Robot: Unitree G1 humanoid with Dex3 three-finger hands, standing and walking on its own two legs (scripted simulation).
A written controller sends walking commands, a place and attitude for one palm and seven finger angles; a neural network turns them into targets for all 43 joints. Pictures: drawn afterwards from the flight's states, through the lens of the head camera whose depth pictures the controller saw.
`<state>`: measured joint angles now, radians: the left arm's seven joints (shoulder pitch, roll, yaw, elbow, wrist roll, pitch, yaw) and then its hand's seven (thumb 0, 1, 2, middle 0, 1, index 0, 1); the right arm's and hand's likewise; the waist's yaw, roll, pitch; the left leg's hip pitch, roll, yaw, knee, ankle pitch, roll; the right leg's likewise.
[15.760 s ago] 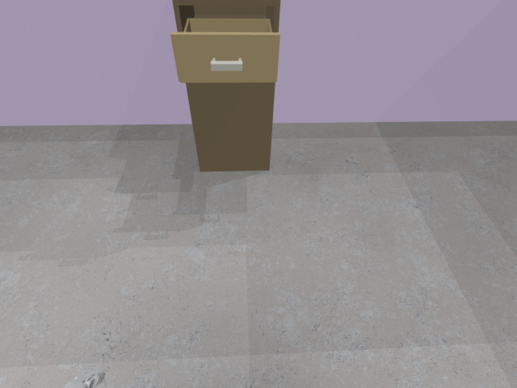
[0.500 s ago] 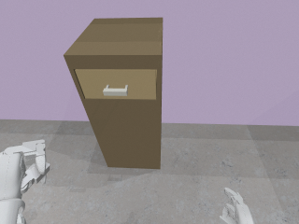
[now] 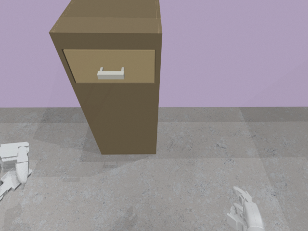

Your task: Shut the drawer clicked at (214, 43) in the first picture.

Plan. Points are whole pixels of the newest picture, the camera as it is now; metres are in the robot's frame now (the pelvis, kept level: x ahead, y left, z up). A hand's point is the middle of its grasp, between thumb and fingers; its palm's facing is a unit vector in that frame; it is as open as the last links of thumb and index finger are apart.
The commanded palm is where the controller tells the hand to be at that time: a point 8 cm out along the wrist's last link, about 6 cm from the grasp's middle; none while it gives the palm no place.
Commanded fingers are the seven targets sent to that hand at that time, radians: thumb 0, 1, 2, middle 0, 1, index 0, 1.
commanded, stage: step back with the hand held close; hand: left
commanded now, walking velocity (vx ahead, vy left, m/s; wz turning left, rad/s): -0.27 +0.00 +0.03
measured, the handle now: (111, 72) +0.68 +0.22 +0.00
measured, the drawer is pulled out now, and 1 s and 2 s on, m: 0.00 0.00 0.00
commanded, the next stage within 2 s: stop stepping back and stand still in 0.82 s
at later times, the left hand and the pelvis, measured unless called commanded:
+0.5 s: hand out of the picture +0.10 +0.24 +0.16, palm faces +0.42 -0.74 -0.53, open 3.3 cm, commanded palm +0.03 +0.27 +0.18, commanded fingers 0.00 0.90 0.90 -1.40 -1.60 -1.40 -1.60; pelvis -0.08 -0.01 -0.02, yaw +4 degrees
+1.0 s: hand out of the picture +0.01 +0.19 +0.17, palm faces +0.33 -0.84 -0.43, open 3.3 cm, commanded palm -0.05 +0.24 +0.18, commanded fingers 0.00 0.90 0.90 -1.40 -1.60 -1.40 -1.60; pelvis -0.19 -0.03 -0.01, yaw -1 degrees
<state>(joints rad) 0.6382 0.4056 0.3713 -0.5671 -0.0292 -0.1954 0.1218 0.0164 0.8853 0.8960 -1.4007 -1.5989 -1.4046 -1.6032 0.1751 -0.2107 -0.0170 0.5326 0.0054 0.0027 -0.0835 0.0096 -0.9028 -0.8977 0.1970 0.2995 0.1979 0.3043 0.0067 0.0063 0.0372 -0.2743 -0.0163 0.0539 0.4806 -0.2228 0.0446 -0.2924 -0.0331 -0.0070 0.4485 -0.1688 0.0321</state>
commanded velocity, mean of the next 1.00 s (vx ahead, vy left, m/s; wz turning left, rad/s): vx -0.31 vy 0.01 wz -0.03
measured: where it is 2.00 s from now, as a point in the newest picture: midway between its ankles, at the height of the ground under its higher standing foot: outside the picture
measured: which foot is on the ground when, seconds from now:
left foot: down 0.00-0.54, up 0.56-0.66, down 0.68-1.00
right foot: down 0.00-0.68, up 0.70-1.00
